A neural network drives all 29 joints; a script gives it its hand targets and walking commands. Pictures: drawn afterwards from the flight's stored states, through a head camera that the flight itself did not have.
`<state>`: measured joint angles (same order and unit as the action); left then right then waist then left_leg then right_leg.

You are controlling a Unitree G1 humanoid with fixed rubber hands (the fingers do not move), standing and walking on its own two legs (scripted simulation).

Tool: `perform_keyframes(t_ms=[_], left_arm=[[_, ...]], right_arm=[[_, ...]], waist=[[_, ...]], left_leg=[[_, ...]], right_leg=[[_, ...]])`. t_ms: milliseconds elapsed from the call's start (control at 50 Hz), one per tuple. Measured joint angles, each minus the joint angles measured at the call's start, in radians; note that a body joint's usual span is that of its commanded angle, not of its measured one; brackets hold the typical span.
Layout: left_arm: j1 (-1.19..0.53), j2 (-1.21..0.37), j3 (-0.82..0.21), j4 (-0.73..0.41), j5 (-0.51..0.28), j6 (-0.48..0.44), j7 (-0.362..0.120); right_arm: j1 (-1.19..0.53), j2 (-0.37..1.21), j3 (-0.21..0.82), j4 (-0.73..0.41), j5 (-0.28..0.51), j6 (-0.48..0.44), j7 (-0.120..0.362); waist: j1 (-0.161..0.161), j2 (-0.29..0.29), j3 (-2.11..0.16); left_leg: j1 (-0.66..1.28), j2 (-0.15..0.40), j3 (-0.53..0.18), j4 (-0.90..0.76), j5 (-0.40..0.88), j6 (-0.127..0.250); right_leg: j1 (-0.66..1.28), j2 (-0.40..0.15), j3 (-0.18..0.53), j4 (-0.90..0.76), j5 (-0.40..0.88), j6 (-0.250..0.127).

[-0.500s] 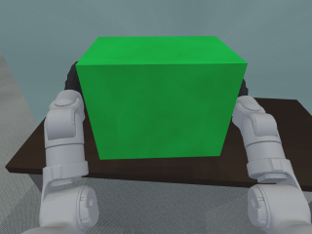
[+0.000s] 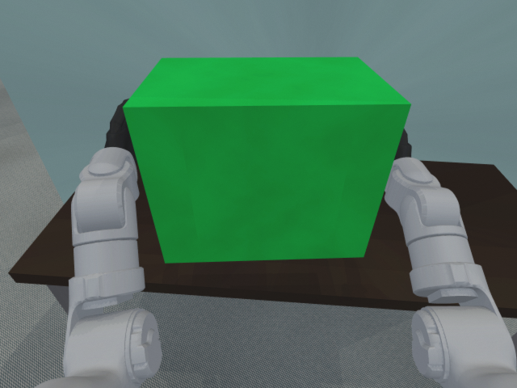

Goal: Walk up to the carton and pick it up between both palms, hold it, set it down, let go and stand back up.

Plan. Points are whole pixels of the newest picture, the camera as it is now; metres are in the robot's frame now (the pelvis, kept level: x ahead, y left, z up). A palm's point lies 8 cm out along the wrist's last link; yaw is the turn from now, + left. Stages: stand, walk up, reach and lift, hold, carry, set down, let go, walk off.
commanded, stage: hold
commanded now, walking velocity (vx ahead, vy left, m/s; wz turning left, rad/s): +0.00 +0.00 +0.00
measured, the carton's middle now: (263, 158) +0.38 -0.01 +0.21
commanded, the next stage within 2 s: none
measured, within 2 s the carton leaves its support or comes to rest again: neither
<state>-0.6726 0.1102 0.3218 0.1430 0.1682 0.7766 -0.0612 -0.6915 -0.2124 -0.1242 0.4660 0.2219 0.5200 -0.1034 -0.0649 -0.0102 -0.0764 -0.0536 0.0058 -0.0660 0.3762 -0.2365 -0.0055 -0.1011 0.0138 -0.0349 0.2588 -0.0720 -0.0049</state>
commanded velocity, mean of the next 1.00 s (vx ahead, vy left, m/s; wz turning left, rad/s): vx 0.00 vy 0.00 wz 0.00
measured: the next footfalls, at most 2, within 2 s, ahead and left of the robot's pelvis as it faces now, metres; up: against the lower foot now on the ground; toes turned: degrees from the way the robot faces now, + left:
none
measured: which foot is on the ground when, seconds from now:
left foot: down 0.00-1.00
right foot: down 0.00-1.00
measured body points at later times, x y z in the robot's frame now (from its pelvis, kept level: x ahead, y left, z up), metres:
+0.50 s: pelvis +0.00 +0.00 +0.00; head -0.06 +0.02 +0.45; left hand +0.38 +0.20 +0.24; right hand +0.38 -0.20 +0.22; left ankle -0.01 +0.12 -0.75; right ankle +0.05 -0.12 -0.75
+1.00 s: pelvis +0.00 +0.00 +0.00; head -0.06 +0.01 +0.45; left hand +0.37 +0.19 +0.24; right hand +0.37 -0.21 +0.22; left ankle -0.01 +0.12 -0.75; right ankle +0.05 -0.12 -0.75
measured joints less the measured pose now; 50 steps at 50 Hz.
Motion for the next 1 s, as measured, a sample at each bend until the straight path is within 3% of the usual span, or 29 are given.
perform_keyframes(t_ms=[460, 720, 1000], left_arm=[[-0.021, 0.005, 0.014, 0.053, -0.005, -0.010, -0.001], [0.006, 0.001, -0.014, -0.006, -0.007, -0.003, 0.009], [0.000, -0.004, 0.006, 0.019, -0.010, -0.006, 0.001]], right_arm=[[-0.021, 0.010, -0.012, 0.036, -0.023, 0.005, 0.004], [0.006, -0.005, -0.004, -0.002, 0.006, -0.005, 0.004], [-0.001, 0.006, -0.011, 0.013, -0.010, 0.002, 0.012]], waist=[[0.006, -0.005, -0.013], [0.000, -0.001, -0.008], [0.001, 0.001, -0.009]], left_leg=[[-0.007, -0.002, -0.004, -0.007, 0.004, 0.000], [-0.014, -0.002, -0.004, 0.009, -0.003, 0.002], [-0.004, -0.001, -0.001, -0.004, 0.002, 0.000]], right_leg=[[-0.008, -0.001, 0.000, 0.002, -0.003, 0.000], [-0.008, 0.000, 0.002, 0.004, -0.005, 0.002], [-0.006, 0.002, 0.008, 0.007, -0.007, 0.000]])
